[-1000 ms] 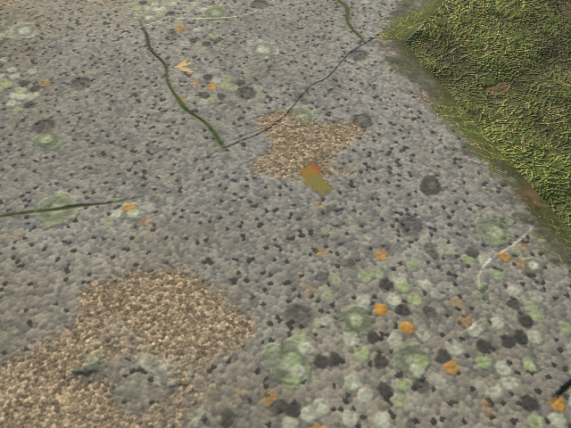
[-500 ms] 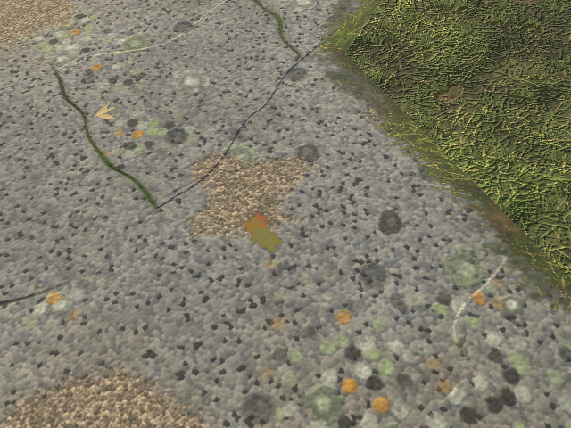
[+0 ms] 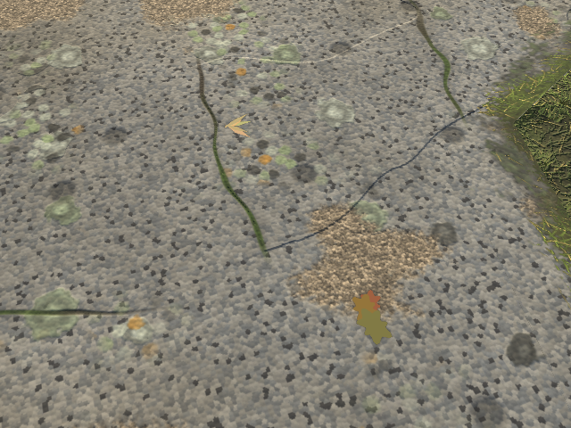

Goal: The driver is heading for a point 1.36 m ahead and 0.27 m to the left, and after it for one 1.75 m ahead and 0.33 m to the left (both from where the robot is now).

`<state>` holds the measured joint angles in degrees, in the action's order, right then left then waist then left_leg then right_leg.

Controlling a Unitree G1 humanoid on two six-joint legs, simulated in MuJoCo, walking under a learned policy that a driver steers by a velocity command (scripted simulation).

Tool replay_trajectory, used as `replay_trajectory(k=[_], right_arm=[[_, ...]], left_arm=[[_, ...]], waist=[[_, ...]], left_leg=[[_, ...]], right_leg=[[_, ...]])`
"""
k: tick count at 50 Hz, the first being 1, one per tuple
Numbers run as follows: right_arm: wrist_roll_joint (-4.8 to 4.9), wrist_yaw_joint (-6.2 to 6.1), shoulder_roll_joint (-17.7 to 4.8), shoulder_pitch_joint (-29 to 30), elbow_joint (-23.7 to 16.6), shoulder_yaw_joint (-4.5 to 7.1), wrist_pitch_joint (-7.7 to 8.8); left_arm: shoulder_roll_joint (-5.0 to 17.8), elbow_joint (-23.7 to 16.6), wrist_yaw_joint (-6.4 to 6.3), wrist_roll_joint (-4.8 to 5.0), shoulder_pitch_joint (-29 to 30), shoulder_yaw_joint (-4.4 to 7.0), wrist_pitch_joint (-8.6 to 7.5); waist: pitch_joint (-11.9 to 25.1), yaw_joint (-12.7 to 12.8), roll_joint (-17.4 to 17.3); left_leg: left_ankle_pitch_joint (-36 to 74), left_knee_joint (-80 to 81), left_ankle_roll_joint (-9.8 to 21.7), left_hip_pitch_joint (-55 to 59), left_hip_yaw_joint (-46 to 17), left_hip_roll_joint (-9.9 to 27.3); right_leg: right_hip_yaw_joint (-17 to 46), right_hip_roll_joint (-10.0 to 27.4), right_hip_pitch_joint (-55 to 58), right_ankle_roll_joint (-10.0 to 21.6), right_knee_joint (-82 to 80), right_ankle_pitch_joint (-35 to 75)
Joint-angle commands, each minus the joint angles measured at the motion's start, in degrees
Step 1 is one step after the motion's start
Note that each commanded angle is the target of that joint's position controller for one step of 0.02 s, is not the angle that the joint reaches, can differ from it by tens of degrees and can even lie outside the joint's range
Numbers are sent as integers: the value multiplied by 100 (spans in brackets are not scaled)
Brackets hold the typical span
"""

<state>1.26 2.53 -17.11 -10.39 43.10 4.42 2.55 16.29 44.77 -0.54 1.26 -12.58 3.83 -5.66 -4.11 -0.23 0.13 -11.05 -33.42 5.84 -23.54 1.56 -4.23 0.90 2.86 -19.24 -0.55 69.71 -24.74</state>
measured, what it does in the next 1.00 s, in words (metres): walks ahead, turning left: right foot, then left foot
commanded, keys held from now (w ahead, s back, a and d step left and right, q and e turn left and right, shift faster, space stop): w+q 0.60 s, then w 0.40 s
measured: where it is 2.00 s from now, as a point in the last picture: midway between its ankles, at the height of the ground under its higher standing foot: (178, 220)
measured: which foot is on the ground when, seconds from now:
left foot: down 0.00-0.38, up 0.40-0.86, down 0.88-1.00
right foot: up 0.00-0.36, down 0.38-0.88, up 0.90-1.00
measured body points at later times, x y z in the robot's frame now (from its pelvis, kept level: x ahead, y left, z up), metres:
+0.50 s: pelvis +0.29 -0.04 +0.01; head +0.32 -0.04 +0.46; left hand +0.37 +0.26 -0.08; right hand +0.45 -0.29 -0.11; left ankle +0.16 +0.06 -0.63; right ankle +0.37 -0.13 -0.73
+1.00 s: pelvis +0.52 +0.11 +0.01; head +0.55 +0.13 +0.45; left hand +0.43 +0.38 -0.13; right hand +0.80 -0.04 -0.08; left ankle +0.54 +0.21 -0.73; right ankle +0.47 -0.09 -0.63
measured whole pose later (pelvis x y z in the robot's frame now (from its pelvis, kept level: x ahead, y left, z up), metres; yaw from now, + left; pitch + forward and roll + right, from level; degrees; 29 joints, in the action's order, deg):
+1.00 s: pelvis +0.52 +0.11 +0.01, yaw +28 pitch +2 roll -1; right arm 0.3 1.7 -15.4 -8.8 37.3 2.8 2.9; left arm 17.3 50.8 0.7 1.5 -17.3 2.6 -4.8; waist -2.6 1.8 0.4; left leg -9.9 -30.2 3.2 -22.1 1.8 -1.6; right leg -0.2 3.8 -18.8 0.7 65.2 -25.2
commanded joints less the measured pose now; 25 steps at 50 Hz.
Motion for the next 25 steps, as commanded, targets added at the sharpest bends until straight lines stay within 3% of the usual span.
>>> replay_trajectory(k=[1,4,6,9,13,16,17,18,19,20,21,22,23,24,25], right_arm=[[-90,-85,-592,-195,-420,135,136],[-67,-187,-734,-281,-448,175,159],[-42,-267,-858,-441,-409,211,144],[-3,-327,-868,-635,-371,219,80],[35,-353,-858,-985,-265,228,6],[13,-384,-843,-951,-289,245,-40],[7,-382,-785,-852,-329,229,-55],[-19,-364,-580,-813,-387,156,-45],[-120,-345,-247,-889,-505,25,-33],[75,-339,57,-1751,-686,-71,30],[150,-362,-601,-1663,-509,30,29],[95,-357,-916,-991,-581,121,-1],[23,-366,-867,-675,-647,129,-29],[-37,-345,-795,-479,-723,144,-30],[-1,-302,-684,-512,-750,148,-50]], left_arm=[[775,-545,-25,-142,162,193,-183],[569,-585,-24,-209,186,157,-17],[444,-719,-26,-217,607,100,17],[292,-855,40,-176,1222,18,-21],[463,-997,157,-75,1661,49,-114],[678,-955,204,-59,1390,137,-200],[738,-849,190,-64,1004,186,-230],[911,-719,154,-127,411,274,-262],[1222,-645,104,-213,-451,348,-262],[1658,-431,138,-267,-851,443,-186],[1083,-509,162,-122,-699,329,-162],[718,-571,129,-107,-444,225,-123],[629,-585,118,-164,-166,171,-80],[508,-533,108,-185,-9,130,-55],[445,-495,90,-216,52,96,-63]], waist=[[746,20,-206],[643,102,-185],[490,-14,-212],[403,-274,-436],[365,-442,-537],[410,-230,-742],[520,0,-796],[936,297,-700],[1786,610,-27],[2333,177,2002],[1924,331,1363],[1203,504,801],[824,415,423],[525,329,395],[446,204,538]], left_leg=[[781,1889,1118,1862,-2504,1521],[1641,2060,1149,1294,-2000,1335],[1701,2084,1028,1109,-1727,1167],[1103,1990,739,912,-1503,882],[557,1637,632,1233,-1998,1081],[633,1116,499,1625,-2493,1267],[836,829,405,1590,-2508,1171],[1076,86,223,1384,-2303,866],[176,-1530,0,671,-1796,472],[-2383,-3350,-367,-1422,-1152,-257],[-2152,-4080,-443,-2129,-1295,258],[-1592,-4205,-470,-2257,-1162,450],[-1179,-4088,-500,-2056,-993,645],[-917,-3817,-514,-1941,-993,792],[-751,-3638,-506,-1682,-973,933]], right_leg=[[467,412,-1756,58,-280,595],[293,354,-1547,-185,-1027,945],[222,243,-1618,-329,-1844,1605],[173,-44,-1226,-377,-3201,2702],[298,-245,-950,-296,-3983,2898],[377,-260,-620,-66,-4216,2243],[277,-292,-119,61,-4410,2193],[357,-108,873,266,-4469,2184],[1336,877,2377,605,-4371,1749],[4177,2116,3989,1596,-4997,452],[4553,2144,3744,1526,-5274,-897],[3522,1859,3061,1248,-5337,-701],[2734,1601,2371,1090,-5400,120],[2185,1382,1873,1048,-5508,784],[1731,1222,1559,976,-5634,1199]])
Velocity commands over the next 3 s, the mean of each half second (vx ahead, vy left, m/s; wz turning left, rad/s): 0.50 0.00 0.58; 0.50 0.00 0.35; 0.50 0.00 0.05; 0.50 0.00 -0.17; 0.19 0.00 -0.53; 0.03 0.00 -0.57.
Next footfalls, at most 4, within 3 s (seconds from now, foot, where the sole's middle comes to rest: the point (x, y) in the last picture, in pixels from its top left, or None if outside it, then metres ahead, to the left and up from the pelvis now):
0.38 right None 0.41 -0.12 -0.76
0.88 left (194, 367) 0.57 0.23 -0.76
1.40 right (235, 235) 0.95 0.16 -0.76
1.94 left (120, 192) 1.11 0.50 -0.76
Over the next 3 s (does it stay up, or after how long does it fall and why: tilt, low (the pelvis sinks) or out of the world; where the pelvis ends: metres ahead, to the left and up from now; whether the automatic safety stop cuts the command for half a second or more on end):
stays up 1.21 0.42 0.02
